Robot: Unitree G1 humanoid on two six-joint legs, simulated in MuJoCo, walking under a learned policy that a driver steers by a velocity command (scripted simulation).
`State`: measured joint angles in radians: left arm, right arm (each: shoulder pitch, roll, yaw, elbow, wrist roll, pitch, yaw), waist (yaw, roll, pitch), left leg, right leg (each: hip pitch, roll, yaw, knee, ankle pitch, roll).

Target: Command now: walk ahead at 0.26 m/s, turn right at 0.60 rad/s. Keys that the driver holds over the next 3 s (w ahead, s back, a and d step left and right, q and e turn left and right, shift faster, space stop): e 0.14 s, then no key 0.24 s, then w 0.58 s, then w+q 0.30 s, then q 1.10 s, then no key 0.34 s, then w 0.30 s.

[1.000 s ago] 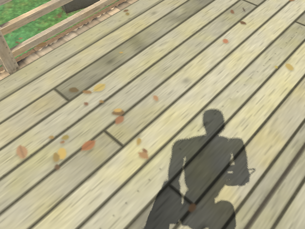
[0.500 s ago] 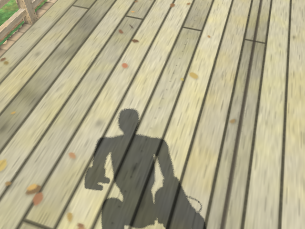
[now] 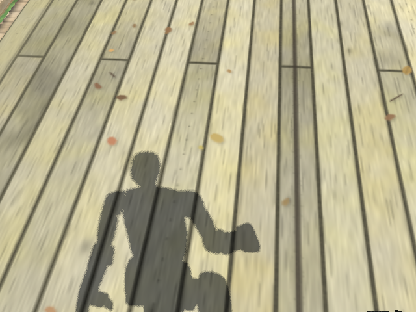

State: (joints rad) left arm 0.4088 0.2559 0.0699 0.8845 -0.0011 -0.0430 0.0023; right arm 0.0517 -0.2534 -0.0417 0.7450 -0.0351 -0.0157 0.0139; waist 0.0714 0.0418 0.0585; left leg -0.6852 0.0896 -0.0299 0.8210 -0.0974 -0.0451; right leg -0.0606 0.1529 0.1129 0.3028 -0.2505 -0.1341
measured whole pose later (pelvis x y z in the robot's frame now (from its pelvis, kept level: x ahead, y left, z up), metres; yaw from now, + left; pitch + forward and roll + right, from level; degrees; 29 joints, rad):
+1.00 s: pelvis +0.28 +0.03 -0.02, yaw -11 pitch +2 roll +0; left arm 0.49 0.25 0.03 0.98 0.02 -0.07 0.00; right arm 0.09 -0.25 -0.04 0.74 -0.03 -0.03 0.03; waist 0.07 0.00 0.01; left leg -0.44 0.01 0.08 0.54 -0.16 0.06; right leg 0.10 0.00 0.02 0.32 -0.43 -0.01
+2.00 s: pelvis +0.56 +0.01 -0.01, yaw +22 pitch +0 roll -2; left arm 0.21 0.29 0.06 0.77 0.02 0.05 0.01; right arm 0.21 -0.26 -0.05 0.70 -0.02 0.05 0.02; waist 0.01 -0.03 0.04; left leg -0.30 -0.02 0.00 0.60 -0.30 0.06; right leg -0.46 -0.06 -0.10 0.87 -0.45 0.03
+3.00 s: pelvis +0.60 +0.01 +0.00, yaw +40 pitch +0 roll +1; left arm 0.22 0.29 0.05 0.78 0.03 0.00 -0.04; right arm 0.37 -0.26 -0.04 0.89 -0.02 -0.03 0.00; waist -0.03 -0.02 0.01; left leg -0.02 -0.04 -0.08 0.27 -0.25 0.04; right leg -0.41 -0.02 -0.04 0.74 -0.33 -0.03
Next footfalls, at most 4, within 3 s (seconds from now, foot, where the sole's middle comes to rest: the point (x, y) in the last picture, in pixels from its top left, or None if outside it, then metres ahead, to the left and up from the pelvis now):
0.14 left None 0.25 0.10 -0.78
0.54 right None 0.12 -0.07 -0.78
1.00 left None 0.43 0.10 -0.78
1.48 right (271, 238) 0.69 -0.09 -0.78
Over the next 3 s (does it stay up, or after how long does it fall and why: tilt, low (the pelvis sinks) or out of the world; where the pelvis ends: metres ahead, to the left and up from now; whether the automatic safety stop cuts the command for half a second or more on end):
stays up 0.60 0.01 0.00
